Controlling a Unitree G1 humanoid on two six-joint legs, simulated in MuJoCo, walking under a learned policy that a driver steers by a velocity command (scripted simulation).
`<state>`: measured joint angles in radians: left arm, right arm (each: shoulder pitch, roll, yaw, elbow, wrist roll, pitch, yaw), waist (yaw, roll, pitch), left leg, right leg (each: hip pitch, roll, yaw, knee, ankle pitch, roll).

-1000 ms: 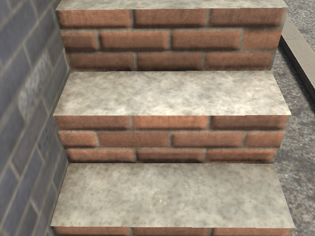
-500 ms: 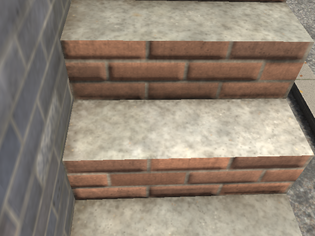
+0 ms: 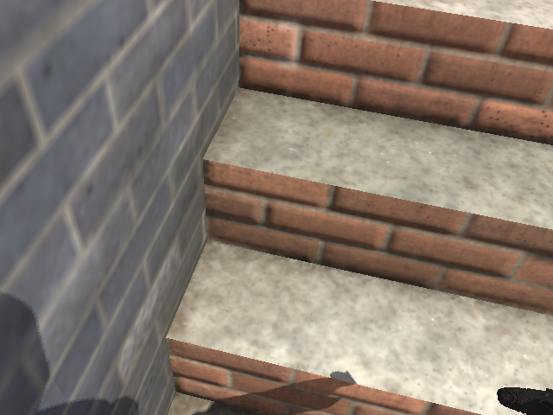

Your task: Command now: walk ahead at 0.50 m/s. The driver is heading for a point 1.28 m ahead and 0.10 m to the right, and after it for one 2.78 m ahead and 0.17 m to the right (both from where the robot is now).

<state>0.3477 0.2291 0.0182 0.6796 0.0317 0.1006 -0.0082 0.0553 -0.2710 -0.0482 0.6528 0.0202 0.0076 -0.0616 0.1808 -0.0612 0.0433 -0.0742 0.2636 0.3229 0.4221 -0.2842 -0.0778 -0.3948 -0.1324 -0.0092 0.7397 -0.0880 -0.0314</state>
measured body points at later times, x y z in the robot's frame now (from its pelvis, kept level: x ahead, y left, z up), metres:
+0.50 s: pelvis +0.08 +0.01 +0.01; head +0.07 +0.03 +0.46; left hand +0.22 +0.26 -0.11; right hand +0.20 -0.22 -0.10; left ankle +0.10 +0.16 -0.60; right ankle +0.06 -0.18 -0.73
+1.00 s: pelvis +0.05 +0.02 +0.01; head +0.05 +0.05 +0.46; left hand +0.19 +0.23 -0.13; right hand +0.06 -0.24 -0.11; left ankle +0.05 +0.19 -0.73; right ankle +0.05 -0.14 -0.74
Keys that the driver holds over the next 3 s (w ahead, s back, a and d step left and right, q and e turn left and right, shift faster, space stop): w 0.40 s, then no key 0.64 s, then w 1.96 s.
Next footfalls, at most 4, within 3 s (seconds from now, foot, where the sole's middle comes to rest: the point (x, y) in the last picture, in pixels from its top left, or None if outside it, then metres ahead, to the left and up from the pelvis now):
0.02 right None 0.10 -0.18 -0.77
0.56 left None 0.09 0.17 -0.77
0.90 right None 0.08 -0.14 -0.77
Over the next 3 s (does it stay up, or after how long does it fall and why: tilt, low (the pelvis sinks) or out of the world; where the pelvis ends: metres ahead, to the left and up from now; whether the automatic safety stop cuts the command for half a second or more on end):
stays up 0.10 -0.01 0.01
